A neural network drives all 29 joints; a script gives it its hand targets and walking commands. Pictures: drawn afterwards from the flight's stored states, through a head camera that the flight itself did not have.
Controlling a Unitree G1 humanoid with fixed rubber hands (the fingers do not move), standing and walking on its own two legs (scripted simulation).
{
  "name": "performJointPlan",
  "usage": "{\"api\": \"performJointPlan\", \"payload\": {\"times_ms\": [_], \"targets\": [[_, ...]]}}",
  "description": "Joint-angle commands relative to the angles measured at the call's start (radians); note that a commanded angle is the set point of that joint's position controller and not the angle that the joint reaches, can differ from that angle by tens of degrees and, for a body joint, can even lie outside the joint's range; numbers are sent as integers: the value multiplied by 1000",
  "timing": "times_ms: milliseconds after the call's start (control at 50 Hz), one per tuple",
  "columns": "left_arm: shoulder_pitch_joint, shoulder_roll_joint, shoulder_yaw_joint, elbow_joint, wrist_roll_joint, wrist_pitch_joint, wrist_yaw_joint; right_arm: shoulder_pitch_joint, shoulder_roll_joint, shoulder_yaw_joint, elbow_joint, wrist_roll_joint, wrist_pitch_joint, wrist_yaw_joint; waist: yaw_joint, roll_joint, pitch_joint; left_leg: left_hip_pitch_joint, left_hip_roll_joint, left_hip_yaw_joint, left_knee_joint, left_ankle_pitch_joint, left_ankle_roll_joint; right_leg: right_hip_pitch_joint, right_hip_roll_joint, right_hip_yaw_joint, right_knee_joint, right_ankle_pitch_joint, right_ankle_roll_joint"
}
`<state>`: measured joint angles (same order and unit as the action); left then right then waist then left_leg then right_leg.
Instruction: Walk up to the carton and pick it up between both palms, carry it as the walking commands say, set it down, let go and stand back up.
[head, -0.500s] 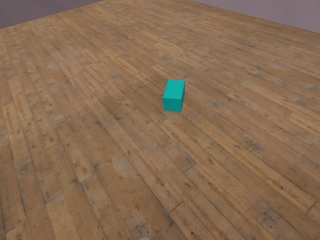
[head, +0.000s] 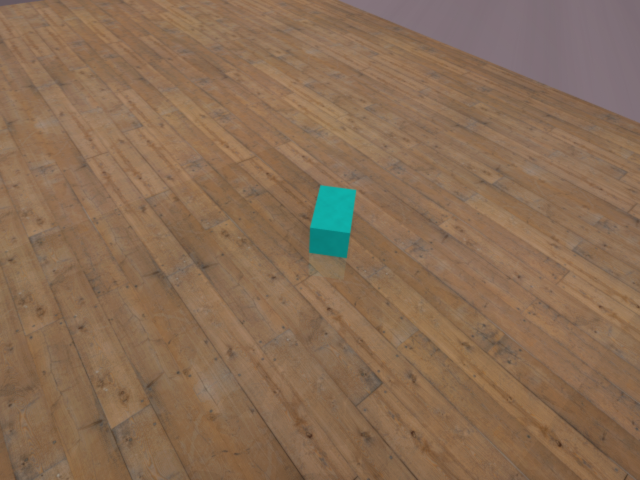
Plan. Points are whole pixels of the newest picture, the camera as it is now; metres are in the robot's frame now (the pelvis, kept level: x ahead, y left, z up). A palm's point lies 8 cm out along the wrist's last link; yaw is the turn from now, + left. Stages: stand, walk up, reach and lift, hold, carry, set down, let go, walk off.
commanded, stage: walk up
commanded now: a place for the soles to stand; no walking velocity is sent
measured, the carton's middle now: (333, 220) +1.30 -0.02 -0.71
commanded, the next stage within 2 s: none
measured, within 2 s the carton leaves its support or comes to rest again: neither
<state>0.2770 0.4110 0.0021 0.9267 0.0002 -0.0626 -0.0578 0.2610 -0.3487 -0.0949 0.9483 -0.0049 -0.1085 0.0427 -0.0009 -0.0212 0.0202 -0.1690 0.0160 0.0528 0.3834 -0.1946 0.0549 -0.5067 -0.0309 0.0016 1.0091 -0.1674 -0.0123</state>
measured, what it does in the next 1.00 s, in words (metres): walks ahead: right foot, then left foot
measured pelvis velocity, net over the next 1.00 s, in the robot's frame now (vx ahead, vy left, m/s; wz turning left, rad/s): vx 0.42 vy -0.03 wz -0.02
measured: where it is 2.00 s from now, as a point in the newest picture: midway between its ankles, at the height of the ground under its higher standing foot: (339, 345)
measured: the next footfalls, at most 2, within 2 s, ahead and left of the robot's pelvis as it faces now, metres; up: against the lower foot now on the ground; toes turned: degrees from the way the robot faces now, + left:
right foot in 0.32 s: +0.32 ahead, -0.17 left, +0.00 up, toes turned -2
left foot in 0.72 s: +0.44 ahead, +0.08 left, +0.00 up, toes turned +2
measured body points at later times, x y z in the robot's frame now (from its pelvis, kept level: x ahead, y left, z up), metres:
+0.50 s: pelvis +0.22 -0.06 -0.02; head +0.23 -0.08 +0.43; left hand +0.31 +0.25 -0.12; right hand +0.29 -0.36 -0.15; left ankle +0.23 +0.08 -0.70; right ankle +0.28 -0.17 -0.75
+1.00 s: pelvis +0.42 -0.03 -0.01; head +0.44 -0.02 +0.44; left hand +0.51 +0.27 -0.13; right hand +0.47 -0.35 -0.11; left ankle +0.40 +0.08 -0.75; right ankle +0.46 -0.17 -0.71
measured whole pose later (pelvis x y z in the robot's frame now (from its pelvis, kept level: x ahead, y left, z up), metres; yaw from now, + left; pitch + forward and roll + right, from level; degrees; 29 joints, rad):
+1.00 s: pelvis +0.42 -0.03 -0.01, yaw -1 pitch +0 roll -1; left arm 0.22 0.40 0.00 0.90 0.00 -0.07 -0.05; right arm 0.27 -0.35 -0.08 0.94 0.00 -0.09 0.03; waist 0.00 -0.03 0.04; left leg -0.16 0.02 0.05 0.43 -0.26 0.03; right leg -0.45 -0.04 -0.01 0.82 -0.34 -0.03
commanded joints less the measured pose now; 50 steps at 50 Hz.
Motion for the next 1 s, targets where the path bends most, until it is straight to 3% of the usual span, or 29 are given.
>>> {"api": "performJointPlan", "payload": {"times_ms": [0,60,100,120,180,220,240,260,280,300,320,340,360,400,500,600,620,640,660,680,700,720,760,780,800,840,880,920,980], "targets": [[-77,184,97,-44,20,10,-10,77,-281,-51,-60,6,-18,-20,-46,117,66,162,196,-210,-251,-101,-19,-192,-45,45,-104,64,27],[-136,168,86,-56,19,9,-14,87,-285,-53,-55,4,-13,-24,-71,134,88,248,195,-169,-239,35,3,-217,-36,22,-200,47,32],[-178,153,77,-84,19,4,-11,87,-282,-52,-56,4,-6,-27,-78,155,90,282,182,-125,-190,230,20,-186,-31,-5,-287,25,31],[-206,144,69,-98,17,2,-11,99,-286,-51,-54,0,-4,-28,-94,146,88,313,186,-116,-178,302,34,-184,-28,-27,-344,21,26],[-250,118,57,-115,16,-12,-10,85,-284,-55,-65,-5,10,-27,-96,165,28,345,178,-47,-92,471,59,-70,14,-92,-526,11,-8],[-187,120,63,-91,25,-17,-1,68,-296,-54,-77,1,18,-26,-72,175,-38,337,195,-35,22,532,75,45,44,-137,-570,24,-29],[-93,135,73,-65,24,-22,4,52,-295,-50,-89,10,19,-25,-15,118,-84,259,182,-15,166,529,79,213,53,-134,-603,61,-44],[67,178,96,-20,25,-33,13,29,-255,-35,-106,11,20,-22,61,44,-164,112,139,4,372,447,56,448,31,-72,-595,71,-84],[219,261,130,1,33,-37,28,20,-202,-12,-142,17,17,-21,131,-137,-255,-141,74,25,658,187,14,666,-166,228,-593,-81,-162],[230,336,139,-9,18,-40,40,15,-161,6,-157,14,17,-16,125,-249,-196,-396,-78,-44,825,-323,2,697,-339,575,-697,-297,-252],[158,360,137,-51,13,-42,44,-16,-224,-9,-147,5,24,-17,92,-120,-57,-456,-13,-131,866,-321,17,529,-369,624,-758,-396,-277],[60,321,126,-61,12,-41,42,-9,-262,-24,-124,9,25,-15,55,-72,20,-455,27,-145,848,-270,26,433,-346,540,-764,-447,-290],[13,281,120,-69,15,-41,37,3,-259,-22,-111,1,20,-7,44,-57,56,-444,39,-132,767,-240,18,372,-310,451,-757,-397,-281],[-22,226,108,-78,23,-42,27,12,-250,-22,-82,-9,26,13,14,-94,69,-356,70,-93,604,-176,-12,245,-191,262,-801,-354,-210],[-31,273,124,-83,22,-45,15,-9,-235,-33,-76,-13,33,36,15,-149,47,-329,72,-35,381,-100,-51,211,-228,219,-839,-466,-226],[-103,270,117,-98,26,-35,10,16,-237,-41,-68,-12,23,37,-15,-157,8,-172,52,11,232,-1,-49,183,-210,163,-783,-425,-182],[-119,258,115,-100,27,-35,8,19,-232,-38,-72,-15,17,34,-25,-124,-4,-149,53,6,177,35,-42,194,-211,153,-749,-393,-175],[-125,242,111,-101,29,-32,6,57,-234,-46,-62,-17,10,27,-47,-79,-29,-76,24,30,123,36,-37,217,-183,121,-649,-329,-159],[-99,206,98,-105,31,-29,8,116,-251,-45,-39,-21,0,15,-59,-5,-109,43,7,5,69,-1,-24,199,-138,60,-481,-264,-131],[-81,139,75,-114,24,-28,14,224,-304,-67,-30,-35,-11,-8,-118,181,-175,209,145,-234,-58,-202,17,72,-47,-29,-186,-196,-82],[-55,96,65,-118,10,-22,15,212,-382,-76,-53,-48,-17,-21,-96,292,-126,334,336,-659,-197,-428,98,-215,96,-2,28,-317,-31],[-82,197,91,-97,29,-15,26,150,-379,-74,-95,-21,-16,-28,-87,109,-74,249,356,-695,-184,-463,125,-207,39,95,88,-295,-21],[-89,210,91,-90,14,-18,22,115,-337,-56,-89,-7,-14,-27,-55,66,-13,186,325,-555,-129,-193,150,-212,-6,88,73,-253,-22],[-69,206,94,-90,17,-17,19,95,-307,-46,-91,-7,-12,-27,-45,73,-12,164,291,-454,-112,-68,143,-175,-27,89,37,-220,-15],[-57,196,91,-70,21,-14,16,86,-279,-42,-95,-3,-12,-28,-41,96,11,147,262,-360,-122,17,117,-152,-37,70,-5,-190,-13],[-75,167,85,-87,17,-11,10,102,-292,-48,-93,-6,-6,-25,-62,175,-21,194,235,-270,-86,176,151,-128,-30,20,-100,-216,7],[-116,159,81,-106,21,-6,8,116,-291,-43,-95,-1,-2,-26,-76,174,-13,209,248,-255,-102,157,172,-130,-44,15,-167,-185,17],[-158,159,81,-112,23,-9,6,104,-304,-44,-92,0,0,-26,-76,131,31,199,258,-239,-103,190,182,-130,-51,1,-244,-167,15],[-157,150,77,-111,24,-18,-1,70,-306,-45,-104,4,3,-22,-73,169,50,140,232,-166,-74,255,165,-38,-36,-40,-340,-95,-1]]}}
